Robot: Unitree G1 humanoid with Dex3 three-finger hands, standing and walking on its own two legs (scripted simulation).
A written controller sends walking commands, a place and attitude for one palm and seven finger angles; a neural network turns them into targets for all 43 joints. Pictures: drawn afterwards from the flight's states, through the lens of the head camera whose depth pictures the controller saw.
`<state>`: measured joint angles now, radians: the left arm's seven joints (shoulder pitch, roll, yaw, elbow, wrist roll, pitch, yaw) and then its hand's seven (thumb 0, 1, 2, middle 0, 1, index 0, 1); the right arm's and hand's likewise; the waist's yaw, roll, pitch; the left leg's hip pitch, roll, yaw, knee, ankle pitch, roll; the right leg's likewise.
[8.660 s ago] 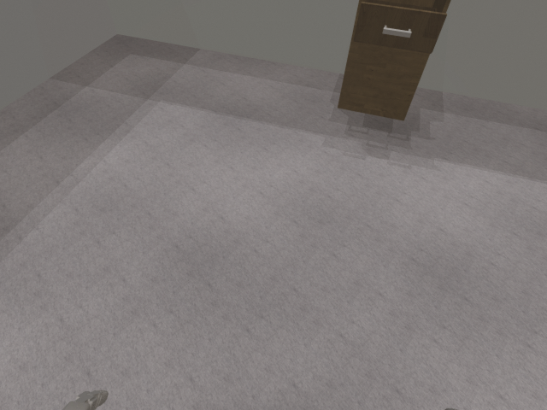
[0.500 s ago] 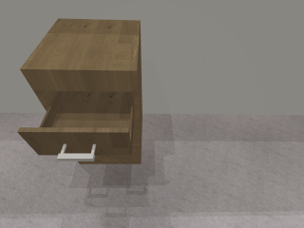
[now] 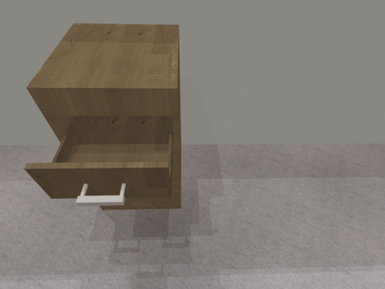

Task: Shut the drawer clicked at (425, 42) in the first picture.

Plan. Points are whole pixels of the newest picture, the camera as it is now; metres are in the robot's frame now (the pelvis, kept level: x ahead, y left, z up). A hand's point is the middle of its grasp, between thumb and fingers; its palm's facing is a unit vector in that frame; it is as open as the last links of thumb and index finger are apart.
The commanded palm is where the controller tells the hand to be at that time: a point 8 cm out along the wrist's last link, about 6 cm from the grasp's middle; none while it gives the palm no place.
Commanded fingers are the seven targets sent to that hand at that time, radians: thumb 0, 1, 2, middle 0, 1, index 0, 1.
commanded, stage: look again from close up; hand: left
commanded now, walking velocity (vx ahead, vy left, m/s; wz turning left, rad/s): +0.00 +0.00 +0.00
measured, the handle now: (102, 193) +0.38 +0.29 -0.14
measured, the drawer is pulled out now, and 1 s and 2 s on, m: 0.21 0.21 0.21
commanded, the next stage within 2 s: shuffle to correct the standing spot in 0.28 s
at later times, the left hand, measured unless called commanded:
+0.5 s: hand out of the picture -0.05 +0.19 -0.17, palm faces +0.04 -0.98 -0.20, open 7.3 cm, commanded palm none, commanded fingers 0.00 0.90 0.90 -0.20 -0.30 -0.20 -0.30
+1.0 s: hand out of the picture +0.02 +0.19 -0.16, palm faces +0.03 -0.97 -0.22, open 7.3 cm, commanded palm none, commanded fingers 0.00 0.90 0.90 -0.20 -0.30 -0.20 -0.30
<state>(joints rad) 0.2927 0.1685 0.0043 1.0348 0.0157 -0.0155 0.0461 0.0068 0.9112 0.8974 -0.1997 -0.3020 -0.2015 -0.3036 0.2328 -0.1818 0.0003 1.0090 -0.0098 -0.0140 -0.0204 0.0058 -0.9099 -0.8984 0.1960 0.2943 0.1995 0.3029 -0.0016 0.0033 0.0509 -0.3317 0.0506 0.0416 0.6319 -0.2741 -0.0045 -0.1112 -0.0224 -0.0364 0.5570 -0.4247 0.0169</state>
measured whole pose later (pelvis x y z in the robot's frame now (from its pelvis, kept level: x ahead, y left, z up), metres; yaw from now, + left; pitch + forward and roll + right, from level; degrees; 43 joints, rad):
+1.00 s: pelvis +0.00 +0.02 +0.01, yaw +1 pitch -1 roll +0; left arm 0.28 0.15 -0.01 1.02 0.02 -0.01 0.05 0.01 0.93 0.90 -0.20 -0.30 -0.20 -0.30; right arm 0.20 -0.18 -0.01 0.99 -0.01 0.00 -0.01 0.01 -0.93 -0.90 0.20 0.29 0.20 0.30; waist -0.01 0.01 0.03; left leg -0.31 0.03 0.09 0.56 -0.23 0.02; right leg -0.21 0.00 -0.06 0.56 -0.32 -0.02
